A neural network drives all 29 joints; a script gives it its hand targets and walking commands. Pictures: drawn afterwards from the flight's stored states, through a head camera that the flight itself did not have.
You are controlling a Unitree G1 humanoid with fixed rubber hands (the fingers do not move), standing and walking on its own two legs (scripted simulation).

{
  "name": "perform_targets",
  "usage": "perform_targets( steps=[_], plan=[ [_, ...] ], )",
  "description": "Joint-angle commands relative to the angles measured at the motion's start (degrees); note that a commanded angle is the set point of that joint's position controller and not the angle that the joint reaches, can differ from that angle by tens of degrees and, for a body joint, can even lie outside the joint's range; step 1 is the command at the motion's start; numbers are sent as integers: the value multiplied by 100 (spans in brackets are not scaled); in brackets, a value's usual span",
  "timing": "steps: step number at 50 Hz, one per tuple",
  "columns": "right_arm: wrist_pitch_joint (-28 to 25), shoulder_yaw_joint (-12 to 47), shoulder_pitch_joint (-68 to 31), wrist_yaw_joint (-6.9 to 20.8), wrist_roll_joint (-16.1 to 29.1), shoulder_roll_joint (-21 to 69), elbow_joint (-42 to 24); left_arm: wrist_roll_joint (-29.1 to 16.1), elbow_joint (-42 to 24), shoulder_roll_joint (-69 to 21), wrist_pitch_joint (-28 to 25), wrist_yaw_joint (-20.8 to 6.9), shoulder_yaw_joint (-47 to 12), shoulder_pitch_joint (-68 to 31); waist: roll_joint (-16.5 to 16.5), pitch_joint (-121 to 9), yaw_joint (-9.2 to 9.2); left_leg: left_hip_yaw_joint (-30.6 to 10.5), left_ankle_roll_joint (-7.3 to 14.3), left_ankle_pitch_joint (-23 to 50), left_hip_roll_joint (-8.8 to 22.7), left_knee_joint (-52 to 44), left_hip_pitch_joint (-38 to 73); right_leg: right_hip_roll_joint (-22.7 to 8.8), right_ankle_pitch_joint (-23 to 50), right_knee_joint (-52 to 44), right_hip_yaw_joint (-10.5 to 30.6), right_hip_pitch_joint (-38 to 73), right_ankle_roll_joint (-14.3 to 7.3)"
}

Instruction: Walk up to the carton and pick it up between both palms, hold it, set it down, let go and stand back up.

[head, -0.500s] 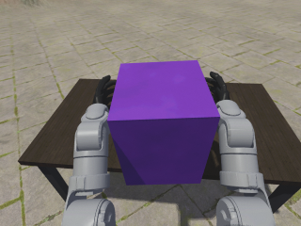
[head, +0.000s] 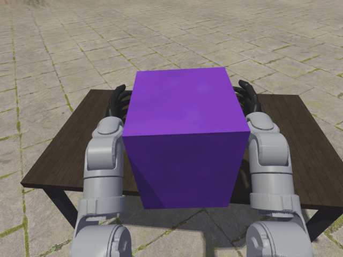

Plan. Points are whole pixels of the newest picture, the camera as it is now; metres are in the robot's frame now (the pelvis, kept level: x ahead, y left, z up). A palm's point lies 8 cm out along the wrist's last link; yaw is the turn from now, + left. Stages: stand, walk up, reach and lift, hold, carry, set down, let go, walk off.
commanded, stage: hold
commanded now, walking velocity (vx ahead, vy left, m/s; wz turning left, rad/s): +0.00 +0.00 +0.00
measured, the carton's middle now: (183, 140) +0.35 +0.00 +0.14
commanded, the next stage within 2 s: set down in 0.18 s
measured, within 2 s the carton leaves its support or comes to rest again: neither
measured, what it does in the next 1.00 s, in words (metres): stands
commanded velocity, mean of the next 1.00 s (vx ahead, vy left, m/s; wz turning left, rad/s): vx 0.00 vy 0.00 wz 0.00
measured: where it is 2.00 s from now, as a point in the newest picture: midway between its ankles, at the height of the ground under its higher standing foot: outside the picture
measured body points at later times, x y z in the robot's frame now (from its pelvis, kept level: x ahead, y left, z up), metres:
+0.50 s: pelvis +0.01 +0.00 +0.00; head -0.03 -0.01 +0.45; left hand +0.38 +0.14 +0.19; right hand +0.38 -0.16 +0.18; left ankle +0.02 +0.11 -0.76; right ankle +0.05 -0.10 -0.76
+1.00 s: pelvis +0.02 -0.01 +0.00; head +0.00 -0.01 +0.45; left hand +0.40 +0.15 +0.15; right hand +0.42 -0.15 +0.16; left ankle +0.02 +0.11 -0.76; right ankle +0.05 -0.10 -0.76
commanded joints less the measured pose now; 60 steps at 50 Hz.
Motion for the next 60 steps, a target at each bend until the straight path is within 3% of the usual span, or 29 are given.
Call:
perform_targets(
  steps=[1, 8, 9, 11, 14, 16, 23, 28, 33, 39, 42, 44, 50, 52, 60],
  plan=[
    [-357, 1980, -3196, 719, 809, 2223, -830, -765, -755, -2007, -304, -778, -2016, -3254, -248, -1843, 25, -17, -125, 167, -120, -78, -52, 64, -13, 223, 233, 1490, 141],
    [-372, 2161, -3200, 675, 970, 2314, -1044, -854, -1130, -2104, -304, -738, -2303, -3335, -20, -2017, 48, -16, -142, 464, -127, -79, 34, 48, 339, 244, 253, 1643, 127],
    [-365, 2173, -3212, 668, 958, 2262, -1199, -884, -1103, -2153, -286, -739, -2294, -3257, -115, -2097, 12, -40, -152, 464, -109, -57, 65, 35, 336, 267, 272, 1633, 121],
    [-357, 2113, -3058, 720, 821, 2183, -833, -771, -1065, -2133, -204, -761, -2355, -3075, 57, -2042, -57, -31, -124, 354, -63, -125, 139, 81, 169, 147, 307, 1629, 129],
    [-363, 1881, -2952, 822, 619, 2124, -543, -651, -743, -2174, -175, -839, -2155, -2943, -51, -1600, -109, -45, -136, 166, -57, -168, 39, 122, -51, 57, 270, 1445, 115],
    [-457, 1756, -3013, 894, 584, 2115, -495, -610, -657, -2177, -240, -889, -2066, -3026, 52, -1458, -145, -41, -127, 145, -54, -165, 33, 124, -43, 76, 266, 1339, 115],
    [-855, 1870, -3429, 911, 569, 2229, -744, -535, -756, -2185, -645, -863, -1985, -3358, -201, -2208, -33, -53, -37, 218, -79, -129, 17, 116, 168, 208, 291, 1580, 203],
    [-957, 1712, -3213, 916, 449, 2124, -245, -321, -255, -2033, -754, -826, -1709, -3025, -253, -1874, 73, -15, -19, 109, -94, -212, -110, 115, 40, 139, 311, 1536, 225],
    [-1206, 1514, -3155, 981, 297, 2176, 150, -135, 80, -2064, -1010, -882, -1532, -3004, -166, -1881, 8, -2, 6, 316, -121, -266, -107, 104, 358, 138, 320, 1579, 225],
    [-1542, 1603, -3255, 916, 312, 2273, 76, -181, -96, -2104, -1333, -866, -1622, -3162, -187, -2365, 7, -6, 36, 735, -123, -302, 56, 84, 894, 133, 350, 1790, 239],
    [-1693, 1541, -3241, 884, 207, 2218, 170, -118, 26, -2153, -1473, -847, -1589, -3070, -196, -2390, 38, -6, -4, 760, -103, -330, 92, 96, 803, 55, 337, 1760, 212],
    [-1766, 1399, -3072, 878, 159, 2249, 419, -66, 73, -2182, -1564, -841, -1575, -3064, -37, -2345, -7, -3, -28, 758, -121, -349, 92, 80, 806, 22, 359, 1731, 176],
    [-2030, 1250, -3065, 925, -19, 2221, 700, -23, 384, -2285, -1820, -853, -1470, -3061, -171, -2308, -78, -22, -50, 982, -103, -392, 181, 118, 927, -60, 311, 1633, 140],
    [-2150, 1234, -3112, 941, -36, 2282, 774, 34, 447, -2381, -1925, -841, -1476, -3061, -18, -2462, -55, 1, -54, 1128, -103, -408, 222, 85, 1060, -70, 356, 1692, 129],
    [-2606, 1090, -3201, 1018, -190, 2291, 1085, 273, 925, -2495, -2319, -785, -1220, -2990, -61, -2467, 8, -51, -82, 1337, -60, -541, 327, 98, 1087, -290, 324, 1680, 66]
  ],
)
